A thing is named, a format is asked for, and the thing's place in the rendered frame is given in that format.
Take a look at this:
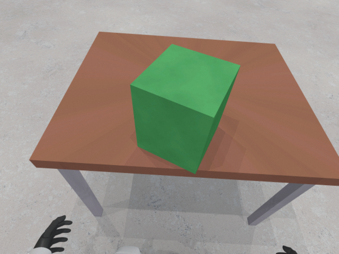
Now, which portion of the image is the carton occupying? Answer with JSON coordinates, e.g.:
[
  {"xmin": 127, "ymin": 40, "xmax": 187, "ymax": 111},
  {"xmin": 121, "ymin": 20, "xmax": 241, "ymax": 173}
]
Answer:
[{"xmin": 130, "ymin": 44, "xmax": 240, "ymax": 174}]

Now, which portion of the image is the robot left hand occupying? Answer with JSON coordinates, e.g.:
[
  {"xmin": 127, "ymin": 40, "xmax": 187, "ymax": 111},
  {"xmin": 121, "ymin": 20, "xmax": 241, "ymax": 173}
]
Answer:
[{"xmin": 34, "ymin": 215, "xmax": 73, "ymax": 253}]

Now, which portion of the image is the table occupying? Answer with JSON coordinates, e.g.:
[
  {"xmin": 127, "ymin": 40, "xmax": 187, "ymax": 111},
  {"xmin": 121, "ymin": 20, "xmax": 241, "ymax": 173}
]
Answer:
[{"xmin": 29, "ymin": 32, "xmax": 339, "ymax": 226}]

